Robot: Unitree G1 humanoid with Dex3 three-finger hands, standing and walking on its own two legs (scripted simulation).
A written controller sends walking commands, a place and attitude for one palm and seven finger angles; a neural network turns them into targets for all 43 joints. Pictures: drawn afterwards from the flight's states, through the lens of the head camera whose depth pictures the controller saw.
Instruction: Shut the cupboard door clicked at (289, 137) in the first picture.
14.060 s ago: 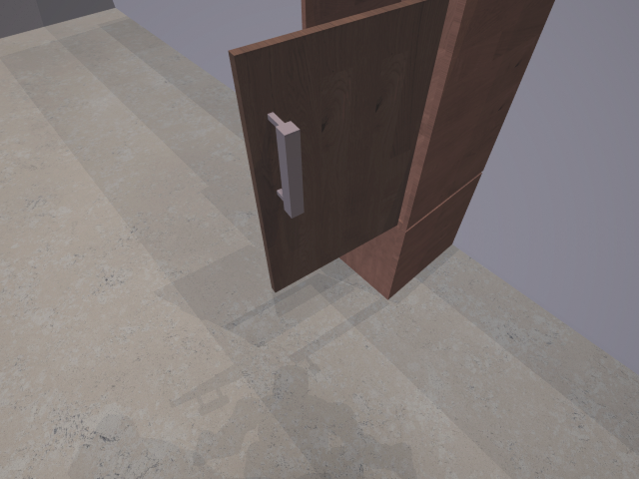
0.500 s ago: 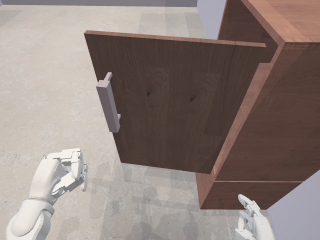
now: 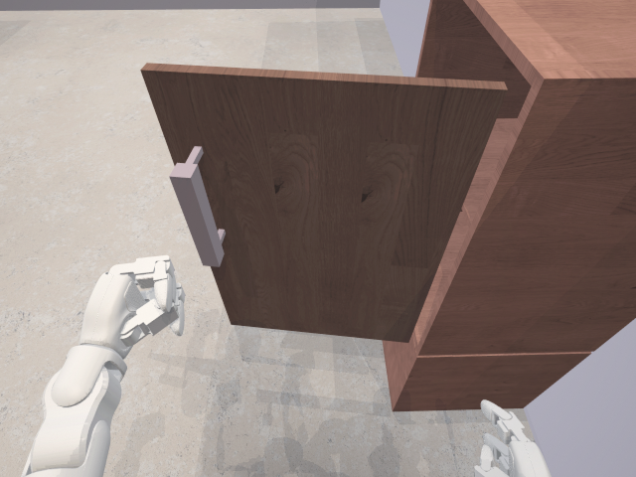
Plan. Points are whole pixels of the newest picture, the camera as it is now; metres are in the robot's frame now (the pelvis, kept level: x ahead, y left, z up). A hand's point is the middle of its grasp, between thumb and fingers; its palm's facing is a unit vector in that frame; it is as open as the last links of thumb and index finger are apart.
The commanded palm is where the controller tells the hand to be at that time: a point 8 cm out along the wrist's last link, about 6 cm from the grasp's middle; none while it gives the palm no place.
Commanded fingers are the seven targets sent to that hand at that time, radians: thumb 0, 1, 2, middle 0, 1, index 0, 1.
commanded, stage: bring the fist close to the handle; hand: left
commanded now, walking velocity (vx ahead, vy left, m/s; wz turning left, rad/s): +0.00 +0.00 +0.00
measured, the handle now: (205, 209) +0.45 +0.19 +0.09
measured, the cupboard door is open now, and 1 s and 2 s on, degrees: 82 82 66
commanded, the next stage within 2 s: push the door shut along its arc in 0.80 s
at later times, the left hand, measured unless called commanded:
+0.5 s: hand (208, 261) +0.35 +0.16 +0.09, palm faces -0.05 -1.00 -0.04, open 3.1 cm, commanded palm +0.33 +0.21 +0.09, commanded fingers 0.00 0.90 0.90 -1.30 -1.50 -1.30 -1.50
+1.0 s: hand (205, 261) +0.36 +0.16 +0.09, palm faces -0.07 -1.00 -0.04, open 3.1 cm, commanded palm +0.34 +0.21 +0.09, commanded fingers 0.00 0.90 0.90 -1.30 -1.50 -1.30 -1.50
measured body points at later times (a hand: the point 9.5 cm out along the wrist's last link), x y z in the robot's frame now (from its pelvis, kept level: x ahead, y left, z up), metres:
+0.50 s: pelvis +0.00 +0.00 +0.00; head +0.03 -0.01 +0.45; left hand +0.35 +0.21 +0.10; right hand +0.14 -0.25 -0.09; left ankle +0.00 +0.07 -0.71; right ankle +0.01 -0.08 -0.71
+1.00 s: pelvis +0.01 +0.00 +0.00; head +0.04 -0.01 +0.45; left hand +0.35 +0.22 +0.09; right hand +0.15 -0.25 -0.09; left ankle +0.00 +0.07 -0.71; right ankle +0.01 -0.08 -0.71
